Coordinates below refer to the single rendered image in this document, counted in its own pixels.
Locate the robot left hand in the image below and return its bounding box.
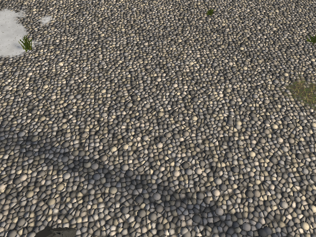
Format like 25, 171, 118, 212
35, 226, 77, 237

